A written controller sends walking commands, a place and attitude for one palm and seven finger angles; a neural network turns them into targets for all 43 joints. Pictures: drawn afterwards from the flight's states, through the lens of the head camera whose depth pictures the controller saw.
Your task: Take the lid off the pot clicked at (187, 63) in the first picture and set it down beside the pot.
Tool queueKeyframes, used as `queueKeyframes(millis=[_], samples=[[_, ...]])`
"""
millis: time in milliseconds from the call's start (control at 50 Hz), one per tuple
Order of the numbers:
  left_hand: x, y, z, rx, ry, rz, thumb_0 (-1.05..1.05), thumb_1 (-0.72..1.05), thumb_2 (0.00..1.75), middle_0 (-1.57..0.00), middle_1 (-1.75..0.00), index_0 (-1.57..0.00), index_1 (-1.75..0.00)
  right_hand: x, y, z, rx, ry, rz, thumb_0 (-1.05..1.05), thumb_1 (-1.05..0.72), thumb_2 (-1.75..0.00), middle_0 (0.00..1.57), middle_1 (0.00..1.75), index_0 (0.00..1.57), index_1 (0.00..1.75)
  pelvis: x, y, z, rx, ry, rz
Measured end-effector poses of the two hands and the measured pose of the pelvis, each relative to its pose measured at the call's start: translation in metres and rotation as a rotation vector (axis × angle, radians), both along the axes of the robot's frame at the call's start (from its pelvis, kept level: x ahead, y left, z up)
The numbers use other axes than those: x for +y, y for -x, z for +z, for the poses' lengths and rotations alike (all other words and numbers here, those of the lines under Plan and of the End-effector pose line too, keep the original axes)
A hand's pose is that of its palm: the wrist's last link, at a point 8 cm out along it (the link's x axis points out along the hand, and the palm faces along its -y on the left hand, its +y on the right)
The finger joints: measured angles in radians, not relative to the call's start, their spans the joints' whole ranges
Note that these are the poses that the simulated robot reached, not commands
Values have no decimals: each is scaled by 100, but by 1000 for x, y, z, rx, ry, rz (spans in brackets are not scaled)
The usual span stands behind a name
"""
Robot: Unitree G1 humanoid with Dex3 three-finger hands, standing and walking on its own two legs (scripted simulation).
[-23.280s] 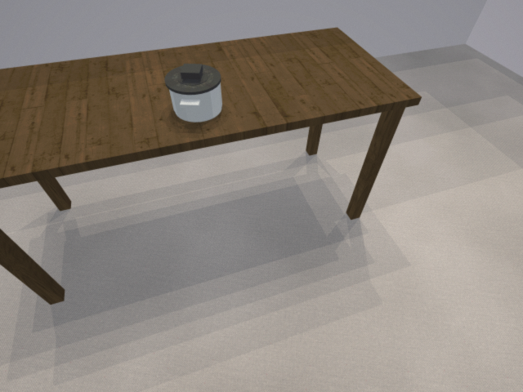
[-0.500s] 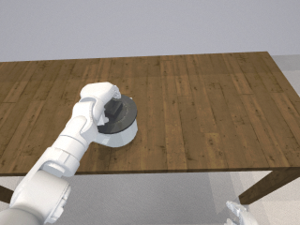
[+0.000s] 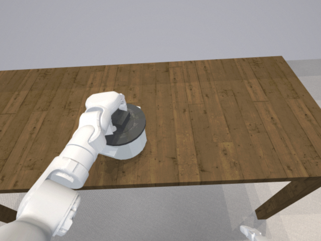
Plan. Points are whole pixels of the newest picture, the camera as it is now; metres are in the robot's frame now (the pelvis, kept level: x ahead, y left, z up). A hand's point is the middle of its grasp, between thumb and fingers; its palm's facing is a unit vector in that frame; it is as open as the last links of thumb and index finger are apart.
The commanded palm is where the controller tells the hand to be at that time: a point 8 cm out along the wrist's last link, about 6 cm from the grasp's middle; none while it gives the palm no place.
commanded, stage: close the fingers and squeeze the knob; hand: left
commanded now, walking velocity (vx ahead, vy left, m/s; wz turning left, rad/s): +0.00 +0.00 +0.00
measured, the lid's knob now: (118, 118) +0.45 +0.14 +0.03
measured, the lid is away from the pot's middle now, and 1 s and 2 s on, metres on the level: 0.00 0.01 0.01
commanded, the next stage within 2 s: lift the lid straight up in 0.80 s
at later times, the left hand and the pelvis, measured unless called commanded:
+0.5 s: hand (110, 122) +0.41 +0.15 +0.06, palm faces -0.30 -0.09 -0.95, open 8.8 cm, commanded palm +0.40 +0.15 +0.12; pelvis +0.00 +0.00 +0.00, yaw +0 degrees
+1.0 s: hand (111, 122) +0.41 +0.15 +0.06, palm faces -0.32 -0.08 -0.94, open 8.7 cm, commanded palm +0.41 +0.14 +0.13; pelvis +0.00 +0.00 +0.00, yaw +1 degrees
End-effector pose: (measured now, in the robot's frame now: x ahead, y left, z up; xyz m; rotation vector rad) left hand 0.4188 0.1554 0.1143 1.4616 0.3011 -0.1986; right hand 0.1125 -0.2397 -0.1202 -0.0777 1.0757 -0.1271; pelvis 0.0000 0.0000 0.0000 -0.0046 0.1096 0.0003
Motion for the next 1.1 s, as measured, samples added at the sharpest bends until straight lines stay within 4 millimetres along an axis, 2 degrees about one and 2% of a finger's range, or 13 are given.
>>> queueKeyframes(millis=[280,660,980,1100], samples=[[-1,5,2,3,-1,-47,2,9,95,-69,-93,-58,-86,-10,-11,9,-38,44,-5,1,-91,-90,20,29,20,30,-2,1,1,-5,4,6],[-2,11,0,-7,-6,-29,3,13,95,-81,-99,-55,-82,-3,-21,6,-42,17,19,1,-91,-90,20,29,20,30,-4,1,1,-10,2,9],[-6,9,-1,7,-5,-45,2,18,95,-96,-104,-52,-79,-9,-14,6,-28,39,6,1,-91,-90,20,29,20,30,-4,2,1,-10,2,10],[-6,6,11,-36,-8,-51,1,18,95,-98,-105,-52,-79,-9,-12,5,-30,36,1,1,-91,-90,20,29,20,30,-4,1,1,-12,2,8]])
